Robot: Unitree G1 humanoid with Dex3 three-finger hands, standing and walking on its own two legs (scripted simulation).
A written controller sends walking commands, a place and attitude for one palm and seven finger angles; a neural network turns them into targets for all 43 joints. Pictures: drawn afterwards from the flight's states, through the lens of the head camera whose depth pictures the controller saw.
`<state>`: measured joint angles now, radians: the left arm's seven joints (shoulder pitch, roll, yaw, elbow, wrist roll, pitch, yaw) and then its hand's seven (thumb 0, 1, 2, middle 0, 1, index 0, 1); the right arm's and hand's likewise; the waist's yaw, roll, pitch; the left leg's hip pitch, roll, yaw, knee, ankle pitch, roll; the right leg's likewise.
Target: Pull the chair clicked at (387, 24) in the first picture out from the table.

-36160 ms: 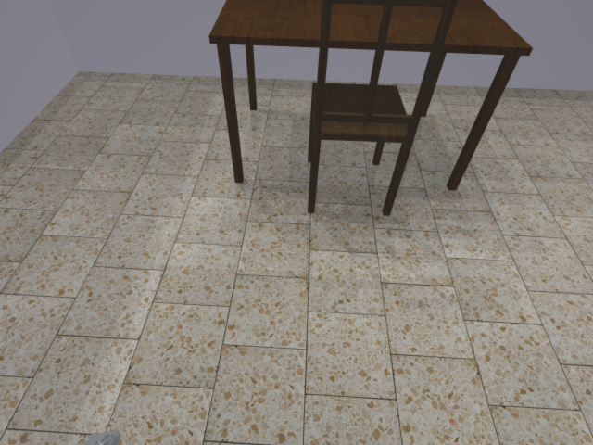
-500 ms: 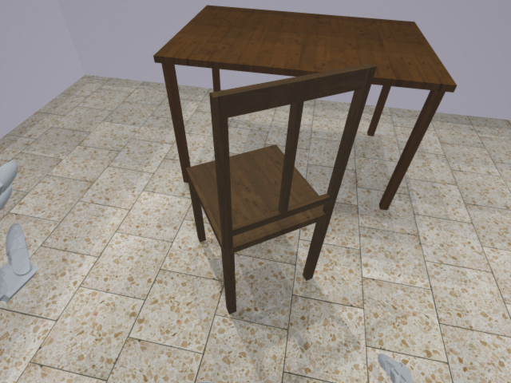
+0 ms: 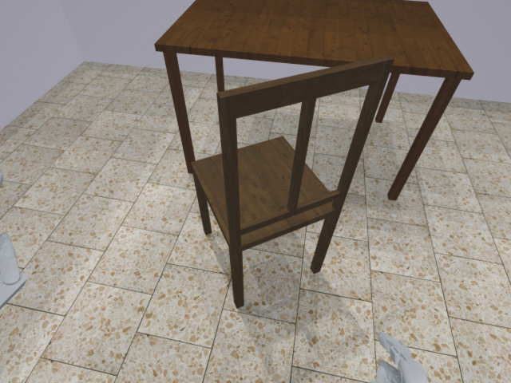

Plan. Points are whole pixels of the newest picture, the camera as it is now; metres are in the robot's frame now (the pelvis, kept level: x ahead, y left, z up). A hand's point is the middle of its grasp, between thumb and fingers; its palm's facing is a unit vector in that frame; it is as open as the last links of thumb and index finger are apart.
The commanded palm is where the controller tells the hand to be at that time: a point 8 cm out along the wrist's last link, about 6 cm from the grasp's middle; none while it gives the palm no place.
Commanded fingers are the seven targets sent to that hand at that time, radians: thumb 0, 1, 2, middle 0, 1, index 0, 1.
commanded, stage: stop stepping back and stand still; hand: left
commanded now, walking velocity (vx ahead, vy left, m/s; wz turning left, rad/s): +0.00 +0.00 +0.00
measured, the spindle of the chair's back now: (299, 162) +0.64 -0.07 -0.05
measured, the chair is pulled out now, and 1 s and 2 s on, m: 0.44 0.44 0.44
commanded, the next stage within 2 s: let the arm hang, fingers relaxed in 0.34 s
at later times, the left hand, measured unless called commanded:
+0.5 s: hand (41, 282) +0.21 +0.29 +0.11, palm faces +0.29 -0.79 -0.54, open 7.4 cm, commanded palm none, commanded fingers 0.00 0.90 0.90 -0.20 -0.30 -0.20 -0.30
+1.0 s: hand out of the picture -0.07 +0.22 -0.16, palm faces +0.03 -0.97 -0.24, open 7.2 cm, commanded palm none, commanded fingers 0.00 0.90 0.90 -0.20 -0.30 -0.20 -0.30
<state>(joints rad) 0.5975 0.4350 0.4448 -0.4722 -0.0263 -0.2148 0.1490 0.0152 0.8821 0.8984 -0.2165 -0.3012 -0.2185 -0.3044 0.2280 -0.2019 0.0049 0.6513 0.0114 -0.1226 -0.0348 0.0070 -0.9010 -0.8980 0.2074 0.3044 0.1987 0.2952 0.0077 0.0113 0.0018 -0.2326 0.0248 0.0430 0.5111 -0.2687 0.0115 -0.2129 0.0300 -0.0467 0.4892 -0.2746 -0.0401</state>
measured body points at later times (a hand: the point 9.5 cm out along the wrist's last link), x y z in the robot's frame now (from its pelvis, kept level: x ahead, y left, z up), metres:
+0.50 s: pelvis +0.00 +0.02 +0.00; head +0.01 +0.01 +0.45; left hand +0.19 +0.33 +0.14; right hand +0.17 -0.22 -0.09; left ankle +0.00 +0.12 -0.74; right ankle -0.01 -0.09 -0.74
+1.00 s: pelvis -0.02 +0.02 +0.01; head +0.00 +0.02 +0.45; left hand -0.07 +0.27 -0.14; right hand -0.04 -0.21 -0.15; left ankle +0.00 +0.12 -0.74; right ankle -0.01 -0.09 -0.74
